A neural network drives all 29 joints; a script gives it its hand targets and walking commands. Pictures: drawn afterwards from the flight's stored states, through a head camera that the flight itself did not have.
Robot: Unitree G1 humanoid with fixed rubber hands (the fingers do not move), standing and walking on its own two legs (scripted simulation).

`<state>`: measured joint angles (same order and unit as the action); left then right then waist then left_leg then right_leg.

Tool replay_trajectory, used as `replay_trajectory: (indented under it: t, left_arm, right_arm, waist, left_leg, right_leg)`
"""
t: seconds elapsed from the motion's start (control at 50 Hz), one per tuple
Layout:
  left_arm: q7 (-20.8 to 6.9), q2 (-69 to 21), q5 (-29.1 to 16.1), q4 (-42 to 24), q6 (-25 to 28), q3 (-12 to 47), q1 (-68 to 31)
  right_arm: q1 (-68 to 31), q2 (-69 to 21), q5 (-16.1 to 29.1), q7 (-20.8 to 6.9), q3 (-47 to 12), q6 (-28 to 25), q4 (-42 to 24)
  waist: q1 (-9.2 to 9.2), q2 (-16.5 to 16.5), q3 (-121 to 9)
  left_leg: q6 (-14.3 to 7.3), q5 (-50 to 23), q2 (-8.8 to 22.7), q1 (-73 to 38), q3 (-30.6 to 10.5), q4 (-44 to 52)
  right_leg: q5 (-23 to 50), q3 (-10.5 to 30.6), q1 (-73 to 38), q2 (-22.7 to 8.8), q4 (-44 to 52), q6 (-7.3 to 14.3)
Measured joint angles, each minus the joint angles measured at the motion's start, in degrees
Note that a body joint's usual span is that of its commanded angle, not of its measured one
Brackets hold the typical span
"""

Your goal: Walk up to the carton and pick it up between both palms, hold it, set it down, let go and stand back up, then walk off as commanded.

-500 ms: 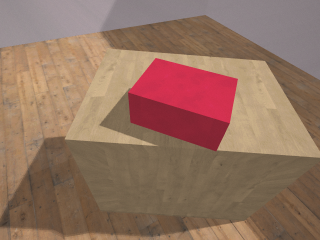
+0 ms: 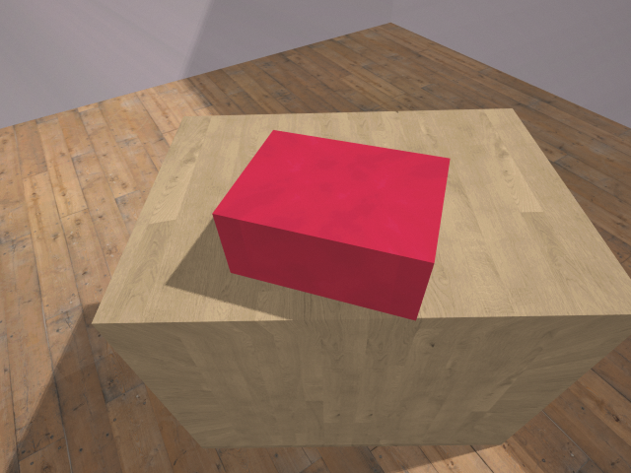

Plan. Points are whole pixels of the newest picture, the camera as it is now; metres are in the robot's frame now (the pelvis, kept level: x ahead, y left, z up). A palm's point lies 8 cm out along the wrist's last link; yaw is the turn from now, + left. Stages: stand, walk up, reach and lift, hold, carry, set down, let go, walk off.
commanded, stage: walk up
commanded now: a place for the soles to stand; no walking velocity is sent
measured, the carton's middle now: (338, 216) +0.52 -0.01 +0.02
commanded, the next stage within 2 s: none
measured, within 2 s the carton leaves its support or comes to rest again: neither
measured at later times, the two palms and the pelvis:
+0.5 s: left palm out of the picture +0.07 +0.30 -0.09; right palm out of the picture +0.07 -0.31 -0.10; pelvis +0.00 -0.01 +0.00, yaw +0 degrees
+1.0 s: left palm out of the picture +0.12 +0.24 -0.08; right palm out of the picture +0.08 -0.37 -0.13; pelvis +0.04 -0.07 +0.00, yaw -3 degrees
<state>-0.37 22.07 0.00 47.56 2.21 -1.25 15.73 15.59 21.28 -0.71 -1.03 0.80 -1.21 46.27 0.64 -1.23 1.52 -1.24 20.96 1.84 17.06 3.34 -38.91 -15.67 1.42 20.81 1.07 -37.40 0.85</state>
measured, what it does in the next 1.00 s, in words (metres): lifts its left foot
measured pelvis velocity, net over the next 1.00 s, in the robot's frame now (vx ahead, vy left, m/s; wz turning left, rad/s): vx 0.04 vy -0.07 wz -0.06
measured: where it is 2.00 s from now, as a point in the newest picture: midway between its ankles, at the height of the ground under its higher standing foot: outside the picture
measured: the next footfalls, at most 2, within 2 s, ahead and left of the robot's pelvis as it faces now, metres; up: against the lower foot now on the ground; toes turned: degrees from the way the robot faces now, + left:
left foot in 1.14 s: +0.10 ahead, +0.11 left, +0.00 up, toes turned +0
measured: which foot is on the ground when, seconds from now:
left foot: down 0.00-0.78, up 0.80-1.00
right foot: down 0.00-1.00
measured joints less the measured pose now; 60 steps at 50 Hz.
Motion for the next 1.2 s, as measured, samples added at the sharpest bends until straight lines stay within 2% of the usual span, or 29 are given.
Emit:
replay_trajectory:
  t: [0.14, 0.56, 0.64, 0.74, 0.8, 0.86, 0.92, 1.08, 1.12, 1.14, 1.16, 1.2]
  left_arm:
    - [0.0, -0.02, 0.0, 0.01, 0.65, 0.0, 0.0]
    - [-0.3, 0.05, 0.0, 1.09, 0.15, 0.02, 0.01]
    - [-1.27, 0.51, 0.01, 1.09, -1.33, 0.01, 0.0]
    - [-2.43, 1.96, 0.0, 0.91, -1.47, -0.15, 0.02]
    - [-2.17, 2.26, 0.0, 0.89, -0.03, -0.43, 0.07]
    - [-1.39, 0.96, 0.0, 0.91, 0.77, -0.42, 0.14]
    - [-0.3, 0.48, 0.0, 0.9, 1.6, -0.43, 0.15]
    - [1.7, 0.46, 0.0, 0.72, 2.14, -0.4, 0.16]
    - [1.72, 0.46, 0.01, 0.46, 1.86, -0.39, 0.16]
    - [1.72, 0.48, 0.0, 0.39, 1.61, -0.4, -0.01]
    - [1.72, 0.46, 0.0, 0.41, 1.24, -0.4, -0.34]
    - [1.72, 0.28, 0.0, 0.43, 0.5, -0.4, -0.5]
  right_arm:
    - [0.0, 0.0, 0.0, 0.23, 0.0, -0.03, 0.01]
    - [0.01, 0.0, 0.0, 0.24, 0.0, -0.13, 0.03]
    - [0.03, 0.01, -0.16, 0.36, 0.0, -0.76, 0.13]
    - [0.01, 0.02, -0.38, 0.49, -0.01, -0.97, 0.12]
    - [-0.11, 0.22, -0.43, 0.5, 0.0, -0.93, 0.19]
    - [-0.14, 0.26, -0.4, 0.61, 0.0, 0.51, 0.18]
    - [-0.1, 0.3, -0.16, 0.76, -0.01, 0.59, 0.12]
    - [-0.06, 0.32, -0.15, 0.92, -0.01, 1.07, 0.09]
    - [-0.04, 0.34, -0.15, 0.92, -0.01, 1.08, 0.08]
    - [-0.06, 0.34, -0.21, 0.92, -0.02, 1.08, 0.09]
    - [-0.07, 0.32, -0.44, 0.92, -0.01, 1.08, 0.19]
    - [-0.1, 0.31, -0.67, 0.92, -0.01, 1.08, 0.33]
  waist:
    - [0.0, 1.15, -2.21]
    - [0.0, 1.05, -1.11]
    - [0.04, 1.04, 0.15]
    - [-0.03, 1.41, 1.89]
    - [-0.33, 1.02, 2.98]
    - [-0.41, 0.22, 3.68]
    - [-0.34, -0.63, 3.83]
    - [-0.29, -3.28, 4.85]
    - [-0.26, -3.48, 4.95]
    - [-0.26, -3.26, 5.15]
    - [-0.21, -2.61, 5.27]
    - [-0.23, -1.56, 4.51]
  left_leg:
    - [0.08, -0.01, 0.14, -0.15, 0.02, 0.26]
    - [0.09, -0.75, 0.17, -0.67, 0.04, 1.28]
    - [0.08, -0.11, 0.91, -2.47, 0.08, 1.77]
    - [0.17, 0.38, 3.32, -4.17, 0.18, 2.78]
    - [0.23, 2.94, 5.31, -2.03, -0.26, -3.47]
    - [0.24, 7.32, 2.6, 3.4, -2.91, -16.61]
    - [0.24, 7.64, 0.37, 7.68, -3.1, -21.16]
    - [0.24, 6.78, 1.5, 8.83, -3.21, -11.98]
    - [0.24, 3.43, 1.62, 6.35, -3.24, -6.32]
    - [0.24, -0.53, 1.38, 5.17, -3.19, -3.79]
    - [0.37, -3.38, 0.74, 4.98, -3.09, -3.37]
    - [0.5, -4.09, -0.11, 5.06, -3.0, -3.21]
  right_leg:
    - [-0.05, 0.0, 0.01, 0.14, 0.0, -0.02]
    - [0.25, 0.0, 0.02, 0.2, -0.06, 0.04]
    - [-6.81, -0.04, 0.95, 0.36, -6.62, 0.11]
    - [-8.29, 0.07, 1.18, -1.33, -7.18, 0.11]
    - [-0.67, -0.16, -0.02, -0.53, -2.55, -0.14]
    - [-2.39, -0.16, -0.25, 0.37, -3.83, 0.43]
    - [-3.02, -0.24, -0.74, 0.45, -2.96, 0.72]
    - [-3.1, -0.29, -0.89, 1.26, -2.96, 0.83]
    - [-3.4, -0.32, -0.86, 1.21, -3.63, 0.66]
    - [-3.82, -0.27, -0.86, 0.98, -4.4, 0.4]
    - [-4.26, -0.19, -0.9, 0.34, -5.09, 0.26]
    - [-5.38, -0.15, -0.89, -0.52, -5.3, 0.24]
